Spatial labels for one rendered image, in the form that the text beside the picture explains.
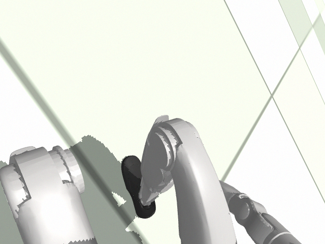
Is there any right robot arm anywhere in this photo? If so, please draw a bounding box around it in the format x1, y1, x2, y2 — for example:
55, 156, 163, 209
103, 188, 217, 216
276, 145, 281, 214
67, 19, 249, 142
228, 193, 301, 244

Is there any right robot hand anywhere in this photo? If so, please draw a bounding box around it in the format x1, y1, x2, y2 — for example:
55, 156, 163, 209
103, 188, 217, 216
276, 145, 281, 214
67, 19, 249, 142
219, 180, 240, 205

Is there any right robot foot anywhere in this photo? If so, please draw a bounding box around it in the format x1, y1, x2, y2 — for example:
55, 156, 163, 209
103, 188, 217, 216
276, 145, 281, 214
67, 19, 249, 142
121, 156, 156, 219

